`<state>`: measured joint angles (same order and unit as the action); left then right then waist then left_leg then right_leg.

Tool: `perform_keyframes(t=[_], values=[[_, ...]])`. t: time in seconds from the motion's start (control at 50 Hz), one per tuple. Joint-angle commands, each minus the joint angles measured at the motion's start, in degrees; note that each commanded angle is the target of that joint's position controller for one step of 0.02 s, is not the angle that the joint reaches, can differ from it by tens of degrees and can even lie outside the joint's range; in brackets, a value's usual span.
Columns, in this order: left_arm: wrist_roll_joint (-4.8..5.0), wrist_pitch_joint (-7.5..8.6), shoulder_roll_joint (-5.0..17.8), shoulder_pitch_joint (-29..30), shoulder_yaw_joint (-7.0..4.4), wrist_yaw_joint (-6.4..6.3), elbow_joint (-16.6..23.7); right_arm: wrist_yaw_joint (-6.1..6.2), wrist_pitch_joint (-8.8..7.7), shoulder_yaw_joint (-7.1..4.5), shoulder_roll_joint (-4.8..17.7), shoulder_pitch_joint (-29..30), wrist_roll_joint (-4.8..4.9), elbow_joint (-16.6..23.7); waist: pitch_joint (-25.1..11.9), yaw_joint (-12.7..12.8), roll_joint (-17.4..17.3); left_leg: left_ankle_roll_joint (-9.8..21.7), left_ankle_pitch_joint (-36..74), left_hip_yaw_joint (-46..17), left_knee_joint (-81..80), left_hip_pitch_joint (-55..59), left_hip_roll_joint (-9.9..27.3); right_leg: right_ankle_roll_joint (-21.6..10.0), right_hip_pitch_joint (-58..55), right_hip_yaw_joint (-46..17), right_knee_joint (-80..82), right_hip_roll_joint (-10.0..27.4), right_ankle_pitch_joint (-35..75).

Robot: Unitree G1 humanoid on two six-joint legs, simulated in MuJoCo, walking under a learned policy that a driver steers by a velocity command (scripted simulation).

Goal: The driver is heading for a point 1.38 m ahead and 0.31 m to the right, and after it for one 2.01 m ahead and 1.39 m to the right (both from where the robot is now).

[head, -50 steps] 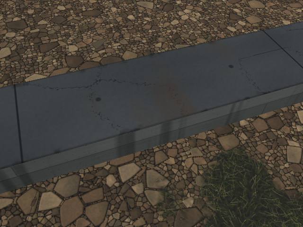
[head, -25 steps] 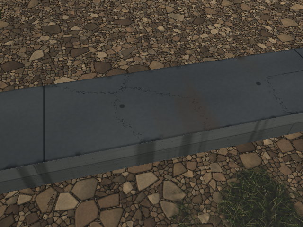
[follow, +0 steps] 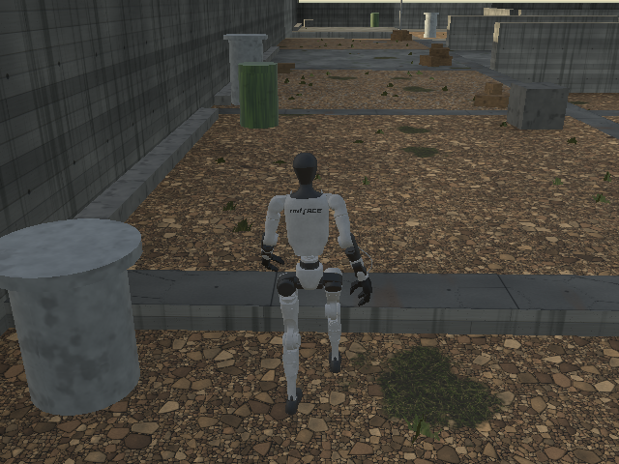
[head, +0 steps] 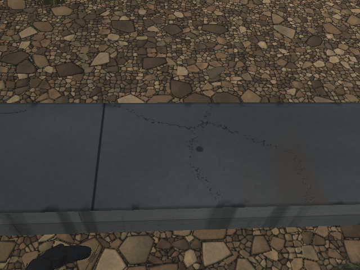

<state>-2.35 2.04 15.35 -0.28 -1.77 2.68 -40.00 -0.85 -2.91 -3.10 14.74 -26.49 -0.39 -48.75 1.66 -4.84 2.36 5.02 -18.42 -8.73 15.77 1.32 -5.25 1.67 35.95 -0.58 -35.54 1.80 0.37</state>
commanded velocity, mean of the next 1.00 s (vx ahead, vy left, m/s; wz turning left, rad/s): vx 0.49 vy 0.00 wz -0.36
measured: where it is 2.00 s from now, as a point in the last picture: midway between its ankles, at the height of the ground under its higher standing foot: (271, 122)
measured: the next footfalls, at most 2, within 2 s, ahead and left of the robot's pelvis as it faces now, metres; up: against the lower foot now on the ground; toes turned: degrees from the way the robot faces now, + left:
right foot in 0.10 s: +0.24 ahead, -0.10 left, +0.00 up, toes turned +1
left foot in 0.56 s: +0.45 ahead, +0.06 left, +0.00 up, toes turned -12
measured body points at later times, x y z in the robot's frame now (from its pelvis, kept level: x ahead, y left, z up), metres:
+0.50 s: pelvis +0.27 -0.03 +0.00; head +0.31 -0.03 +0.45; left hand +0.28 +0.24 -0.13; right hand +0.45 -0.27 -0.10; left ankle +0.40 +0.08 -0.71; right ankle +0.20 -0.10 -0.74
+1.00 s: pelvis +0.49 -0.10 +0.00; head +0.54 -0.11 +0.44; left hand +0.83 -0.06 -0.06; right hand +0.29 -0.27 -0.12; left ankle +0.41 +0.07 -0.74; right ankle +0.52 -0.25 -0.46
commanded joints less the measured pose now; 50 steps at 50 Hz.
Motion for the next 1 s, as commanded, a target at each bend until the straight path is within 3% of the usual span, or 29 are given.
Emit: perform_keyframes(t=[0.02,0.06,0.08,0.1,0.12,0.14,0.16,0.18,0.2,0.24,0.28,0.36,0.42,0.44,0.5,0.54,0.56,0.58,0.6,0.62,0.64,0.68,0.76,0.8,0.86,0.9,0.94,0.98,1.0], values=[[-0.02,1.08,4.3,5.3,-0.59,-0.02,4.6,0.67,-0.84,-2.39,9.7,-1.0,-0.34,1.4,3.2,1.0,-7.7,4.6,27.4,-7.5,-3.6,-5.0,14.1,-2.2,-6.8,2.3,4.5,-1.1,0.6],[0.26,1.63,6.2,-1.1,-1.35,-1.24,2.2,1.12,-1.33,-2.52,10.7,0.8,-0.68,1.0,0.4,3.8,-8.2,2.7,45.4,-5.2,3.2,-1.1,13.9,-4.7,-14.5,3.6,6.1,-3.4,-5.1],[0.50,1.97,7.3,-9.4,-1.93,-2.04,-0.6,1.07,-1.34,-2.46,10.7,0.9,-0.95,0.6,-4.4,7.2,-7.8,1.9,53.5,-3.0,13.0,0.8,12.3,-6.5,-22.3,4.7,8.0,-5.3,-7.2],[0.04,2.45,9.0,-17.7,-2.52,-2.80,-2.6,1.07,-1.34,-2.12,9.8,0.6,-0.99,0.6,-9.8,10.9,-6.5,1.1,48.3,-0.9,25.1,-3.3,10.3,-8.7,-33.0,1.0,8.3,-1.4,-8.7],[-1.29,2.76,15.0,-24.5,-3.90,-3.29,-2.9,0.83,-1.23,-0.80,4.3,-5.5,0.38,2.2,-18.9,9.3,5.5,-1.2,25.5,2.7,45.3,-18.3,4.5,-15.0,-50.1,-22.6,8.2,14.3,-15.9],[0.11,1.73,14.9,-23.9,-4.49,-2.55,-4.9,0.67,-1.26,-0.91,5.5,-7.1,0.06,1.2,-19.9,8.0,14.0,-2.0,-9.1,4.6,56.1,-30.8,-2.8,-19.8,-52.5,-46.2,20.5,19.8,-22.8],[1.34,1.34,11.0,-17.5,-3.62,-1.79,-3.9,0.62,-1.25,-1.08,8.1,-1.2,-1.73,1.7,-9.0,6.3,5.0,-1.0,-4.8,2.5,57.5,-36.4,2.3,-18.7,-44.5,-41.7,22.6,17.2,-29.2],[1.76,1.37,7.9,-13.8,-2.94,-1.52,-3.5,0.24,-1.56,-0.86,8.1,4.5,-1.98,2.6,-4.1,6.2,-0.1,-0.9,0.0,3.3,55.2,-35.7,4.9,-17.9,-37.4,-33.0,22.5,14.8,-25.2],[1.42,1.64,6.0,-13.1,-2.28,-1.62,-4.0,0.14,-1.79,-0.45,7.2,7.7,-2.04,3.5,-0.9,5.4,-1.1,-1.2,1.9,4.1,52.0,-34.1,6.5,-16.5,-31.9,-26.8,23.5,11.6,-14.2],[1.54,2.35,5.3,-14.7,-1.92,-1.86,-6.2,0.06,-0.99,0.27,5.8,7.3,-3.06,3.6,-1.6,3.5,0.6,-2.9,2.2,4.8,47.5,-29.5,7.8,-15.3,-28.3,-19.9,23.3,7.8,0.1],[1.98,2.93,6.5,-16.7,-2.30,-1.79,-7.5,-0.15,-0.53,0.77,4.9,7.4,-3.13,3.8,-2.7,3.0,1.2,-4.4,1.2,6.2,44.4,-28.8,7.8,-16.4,-27.6,-17.1,22.9,6.7,7.7],[2.14,2.36,7.9,-20.2,-2.92,-2.12,-9.2,-0.21,-0.09,1.84,3.7,18.2,-2.74,7.3,0.9,5.6,1.5,-7.3,5.2,8.4,31.9,-31.9,8.3,-16.5,-24.9,-16.3,25.4,5.1,1.1],[1.71,1.96,8.5,-20.8,-3.33,-2.19,-9.3,0.09,-0.38,2.69,2.5,24.1,-2.10,9.5,-0.2,6.9,1.3,-8.2,12.2,10.3,22.6,-26.5,5.6,-13.4,-23.1,-13.4,21.8,2.4,12.7],[1.16,1.73,7.4,-21.7,-3.24,-2.28,-9.8,0.60,-0.29,3.03,1.6,22.1,-1.49,8.8,-3.5,6.7,3.3,-7.9,12.0,11.0,24.9,-22.6,4.5,-13.0,-23.2,-13.1,19.2,3.1,15.6],[1.20,1.30,8.1,-20.3,-3.55,-2.76,-8.9,1.52,-0.75,2.54,3.8,20.6,-1.32,8.9,-3.9,5.3,2.1,-6.7,9.2,9.3,19.6,-17.8,3.4,-11.7,-23.4,-16.9,13.5,3.3,18.7],[2.05,1.50,8.7,-17.9,-3.73,-2.96,-8.0,2.46,-1.78,1.44,6.2,11.7,-2.10,6.6,-6.3,0.2,-0.3,-4.7,10.3,8.7,8.8,-6.5,3.4,-9.7,-21.9,-16.7,1.9,0.0,20.5],[3.13,2.08,5.3,-16.8,-2.87,-2.87,-6.3,3.33,-2.41,0.40,9.8,4.8,-3.26,6.1,-11.0,-2.8,-5.4,-1.6,8.0,-1.2,5.5,4.7,14.1,-7.9,-15.2,-13.7,-12.0,-3.1,11.1],[3.29,2.07,-1.3,-20.4,-1.39,-2.80,-3.6,3.83,-1.65,-0.83,15.5,3.1,-3.25,5.8,-13.8,0.5,-18.1,4.0,14.0,-22.2,-0.2,12.8,30.4,-6.5,-1.5,-6.1,-25.0,-10.6,-29.2],[1.42,0.45,3.2,-23.1,-2.14,-3.29,-5.0,3.44,-0.86,-1.43,13.2,5.6,-2.62,5.5,-12.1,3.1,-11.7,8.6,4.0,-29.7,0.5,7.6,32.9,-6.3,3.2,-3.8,-36.1,-6.0,-31.9],[-0.12,-0.36,4.5,-21.4,-2.58,-3.01,-5.9,2.78,-0.83,-0.26,7.4,8.8,-2.22,6.8,-6.6,3.5,-4.3,8.3,-7.1,-24.1,-0.4,2.4,29.1,-6.1,5.4,-4.3,-41.7,-3.4,-27.5],[-0.63,-0.57,3.6,-18.3,-2.62,-2.31,-5.1,2.33,-1.04,0.48,4.5,11.2,-1.88,6.8,-2.1,3.8,-4.0,6.9,-9.4,-16.7,-2.1,-2.7,25.6,-5.7,7.2,-3.6,-44.2,-2.1,-24.2],[-0.80,-1.48,1.9,-15.4,-2.54,-1.30,-2.6,2.48,-1.77,0.69,3.8,10.0,-1.48,5.5,0.4,4.5,-8.0,4.6,-1.7,-7.3,-3.2,-6.2,21.6,-4.7,10.9,-2.4,-52.5,-1.2,-19.9],[-0.25,-2.93,-1.6,-9.3,-1.61,-1.06,2.6,1.27,-3.12,0.21,3.2,4.5,-1.61,1.6,0.6,4.8,-7.2,4.8,6.0,0.7,-2.6,-8.0,21.6,-4.1,21.6,-3.2,-66.1,-1.8,-18.5],[-0.43,-3.57,-2.4,-3.6,-1.07,-1.70,6.4,1.08,-3.49,0.34,2.6,2.8,-1.62,0.1,2.0,4.2,-7.5,5.2,6.5,3.1,-3.9,-8.1,22.6,-3.9,28.8,-3.2,-70.7,-2.1,-19.9],[-0.54,-4.51,-4.1,1.4,-0.37,-3.53,10.7,1.07,-4.27,-0.21,4.0,-1.6,-1.90,-2.7,2.1,3.7,-9.0,6.0,7.6,4.6,-6.4,-3.5,25.2,-4.8,38.8,-2.7,-81.6,-2.4,-25.3],[-0.58,-4.31,-4.9,7.6,0.40,-4.41,14.3,1.05,-4.90,-0.18,4.2,-3.7,-2.07,-4.7,4.8,3.5,-5.6,4.0,4.7,7.4,-8.7,0.6,25.5,-6.4,46.3,-3.4,-80.7,-1.1,-29.9],[-1.18,-4.39,-5.4,12.0,0.62,-4.93,17.1,1.21,-5.07,-0.05,4.1,-6.5,-2.26,-6.7,5.7,2.4,-5.1,2.6,7.8,9.9,-9.5,6.5,25.1,-7.7,51.9,-2.0,-78.6,-0.5,-33.5],[-0.35,-3.73,-8.5,18.0,2.17,-4.92,19.9,1.76,-4.75,0.53,3.5,-10.2,-2.47,-9.3,6.3,0.2,-6.6,2.5,12.8,11.1,-10.8,12.0,25.8,-9.2,59.1,-0.4,-80.8,0.0,-38.5],[0.06,-3.09,-9.8,21.4,3.54,-4.44,22.5,2.12,-4.05,0.95,2.2,-12.1,-1.94,-11.0,6.5,-0.4,-7.2,2.8,15.3,12.7,-13.9,12.4,23.6,-9.0,58.0,3.0,-73.3,1.2,-41.0]])
Velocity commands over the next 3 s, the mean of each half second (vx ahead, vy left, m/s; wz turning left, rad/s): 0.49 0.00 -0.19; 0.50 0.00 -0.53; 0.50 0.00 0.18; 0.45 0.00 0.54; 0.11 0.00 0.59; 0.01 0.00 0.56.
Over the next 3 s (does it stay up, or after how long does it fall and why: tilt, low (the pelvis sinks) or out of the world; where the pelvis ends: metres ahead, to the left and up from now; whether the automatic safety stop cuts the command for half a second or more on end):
stays up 1.10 -0.51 0.18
